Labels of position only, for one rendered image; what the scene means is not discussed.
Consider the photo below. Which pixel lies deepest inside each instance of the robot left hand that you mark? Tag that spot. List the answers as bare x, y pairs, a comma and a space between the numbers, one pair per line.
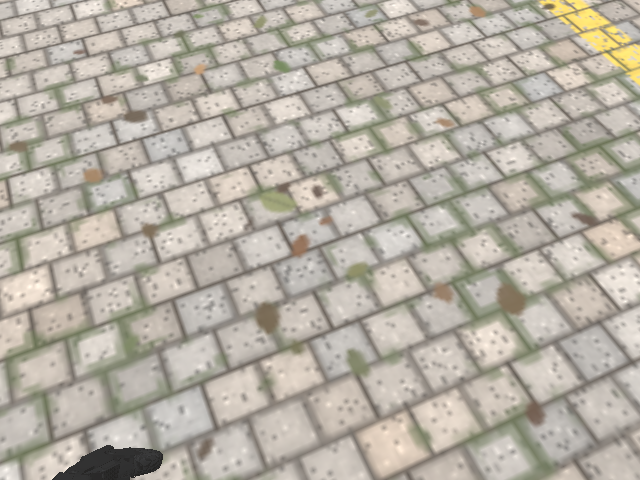
108, 463

